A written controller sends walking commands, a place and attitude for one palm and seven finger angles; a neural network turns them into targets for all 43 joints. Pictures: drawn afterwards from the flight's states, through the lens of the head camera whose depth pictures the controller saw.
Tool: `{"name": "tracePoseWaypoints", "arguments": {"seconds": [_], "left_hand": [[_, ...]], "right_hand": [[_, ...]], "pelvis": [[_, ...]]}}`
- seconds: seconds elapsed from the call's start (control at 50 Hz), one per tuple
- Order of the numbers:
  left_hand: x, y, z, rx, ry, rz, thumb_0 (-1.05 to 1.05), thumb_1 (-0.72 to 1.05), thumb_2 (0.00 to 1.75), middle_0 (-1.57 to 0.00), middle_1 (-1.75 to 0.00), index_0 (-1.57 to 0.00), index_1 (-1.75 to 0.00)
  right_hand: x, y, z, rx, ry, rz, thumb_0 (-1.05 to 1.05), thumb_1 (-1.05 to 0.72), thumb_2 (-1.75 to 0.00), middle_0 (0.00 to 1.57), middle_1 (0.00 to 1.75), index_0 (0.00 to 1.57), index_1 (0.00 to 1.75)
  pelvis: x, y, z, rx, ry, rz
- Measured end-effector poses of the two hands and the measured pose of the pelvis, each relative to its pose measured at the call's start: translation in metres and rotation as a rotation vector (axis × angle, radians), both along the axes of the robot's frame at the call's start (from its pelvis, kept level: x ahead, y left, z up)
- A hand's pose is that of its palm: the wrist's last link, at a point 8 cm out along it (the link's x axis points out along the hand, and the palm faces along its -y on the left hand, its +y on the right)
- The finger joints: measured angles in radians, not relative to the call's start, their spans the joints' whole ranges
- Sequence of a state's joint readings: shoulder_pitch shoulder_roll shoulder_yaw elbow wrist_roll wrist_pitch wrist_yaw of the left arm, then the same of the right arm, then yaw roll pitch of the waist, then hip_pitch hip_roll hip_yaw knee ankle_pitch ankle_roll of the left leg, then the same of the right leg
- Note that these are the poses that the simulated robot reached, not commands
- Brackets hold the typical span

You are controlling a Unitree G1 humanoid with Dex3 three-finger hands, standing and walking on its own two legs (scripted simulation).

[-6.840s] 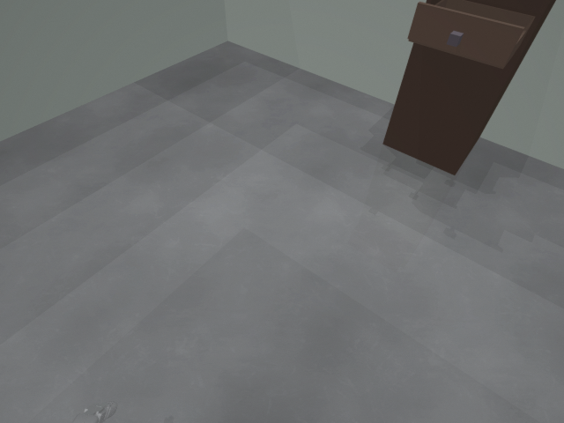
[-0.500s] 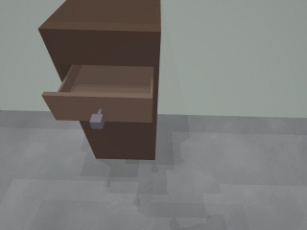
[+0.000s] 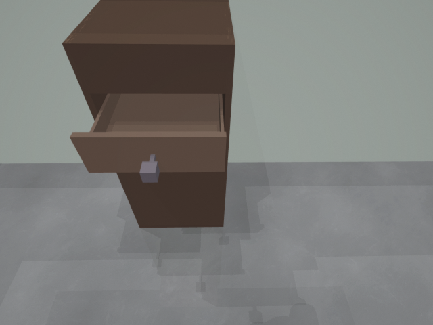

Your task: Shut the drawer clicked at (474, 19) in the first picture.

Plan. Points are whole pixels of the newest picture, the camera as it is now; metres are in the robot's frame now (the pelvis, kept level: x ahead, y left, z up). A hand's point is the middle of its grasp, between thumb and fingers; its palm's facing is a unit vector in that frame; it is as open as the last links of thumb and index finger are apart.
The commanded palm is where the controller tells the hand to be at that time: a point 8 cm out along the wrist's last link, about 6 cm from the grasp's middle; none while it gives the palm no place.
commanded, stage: shuffle to correct the standing spot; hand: left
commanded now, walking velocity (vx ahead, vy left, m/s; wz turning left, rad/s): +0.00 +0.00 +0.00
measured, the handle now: (151, 166) +0.49 +0.20 -0.04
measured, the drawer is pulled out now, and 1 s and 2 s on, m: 0.19 0.19 0.19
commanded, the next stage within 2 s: come to a stop and stand still in 0.46 s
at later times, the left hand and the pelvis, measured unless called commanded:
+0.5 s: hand out of the picture +0.00 +0.14 -0.19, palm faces +0.13 -0.98 -0.14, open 7.4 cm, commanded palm none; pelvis +0.07 -0.01 -0.01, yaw +4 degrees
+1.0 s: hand (141, 308) +0.19 +0.18 -0.17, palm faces +0.07 -0.96 -0.26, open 7.3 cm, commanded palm none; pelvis +0.12 -0.02 +0.00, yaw +3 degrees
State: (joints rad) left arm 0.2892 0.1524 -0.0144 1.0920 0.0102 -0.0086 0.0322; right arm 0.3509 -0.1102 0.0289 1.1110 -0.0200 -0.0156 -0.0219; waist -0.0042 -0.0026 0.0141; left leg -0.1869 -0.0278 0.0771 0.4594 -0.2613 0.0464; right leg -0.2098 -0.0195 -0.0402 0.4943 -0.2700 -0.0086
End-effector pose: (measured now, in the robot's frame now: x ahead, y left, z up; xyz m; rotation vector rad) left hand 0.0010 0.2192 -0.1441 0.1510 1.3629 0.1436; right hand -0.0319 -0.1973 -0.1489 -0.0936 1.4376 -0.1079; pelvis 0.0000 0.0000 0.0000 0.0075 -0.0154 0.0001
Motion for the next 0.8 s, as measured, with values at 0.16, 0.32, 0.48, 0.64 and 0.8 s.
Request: {"name": "tracePoseWaypoints", "arguments": {"seconds": [0.16, 0.32, 0.48, 0.64, 0.8], "left_hand": [[-0.006, -0.004, -0.003, -0.023, 0.046, 0.009, 0.01, 0.92, 0.90, -0.19, -0.30, -0.20, -0.30], [-0.005, -0.017, -0.010, -0.047, 0.082, 0.032, 0.01, 0.91, 0.90, -0.19, -0.30, -0.20, -0.30], [-0.004, -0.029, -0.015, -0.056, 0.094, 0.128, 0.01, 0.91, 0.90, -0.19, -0.30, -0.20, -0.30], [-0.011, -0.021, -0.027, -0.112, 0.265, 0.139, 0.01, 0.91, 0.90, -0.20, -0.30, -0.20, -0.30], [0.094, 0.006, -0.011, -0.040, 0.066, 0.098, 0.01, 0.91, 0.90, -0.19, -0.30, -0.20, -0.30]], "right_hand": [[0.006, -0.002, 0.002, -0.018, 0.015, -0.001, 0.00, -0.91, -0.90, 0.20, 0.30, 0.20, 0.30], [0.031, -0.017, -0.002, -0.033, 0.013, 0.005, 0.00, -0.91, -0.90, 0.20, 0.30, 0.19, 0.30], [0.097, -0.031, -0.003, -0.060, -0.009, 0.083, 0.00, -0.91, -0.90, 0.20, 0.30, 0.19, 0.30], [0.196, -0.027, 0.007, -0.138, -0.210, 0.110, 0.01, -0.93, -0.90, 0.20, 0.30, 0.19, 0.30], [0.205, -0.018, 0.018, -0.129, -0.156, 0.100, 0.00, -0.96, -0.90, 0.20, 0.30, 0.20, 0.30]], "pelvis": [[0.007, 0.003, 0.000, 0.000, 0.006, -0.002], [0.029, -0.005, -0.006, 0.008, 0.018, 0.019], [0.061, -0.009, -0.011, -0.024, 0.032, 0.068], [0.100, 0.011, -0.020, -0.016, 0.012, 0.046], [0.118, 0.012, 0.000, -0.024, 0.017, 0.052]]}}
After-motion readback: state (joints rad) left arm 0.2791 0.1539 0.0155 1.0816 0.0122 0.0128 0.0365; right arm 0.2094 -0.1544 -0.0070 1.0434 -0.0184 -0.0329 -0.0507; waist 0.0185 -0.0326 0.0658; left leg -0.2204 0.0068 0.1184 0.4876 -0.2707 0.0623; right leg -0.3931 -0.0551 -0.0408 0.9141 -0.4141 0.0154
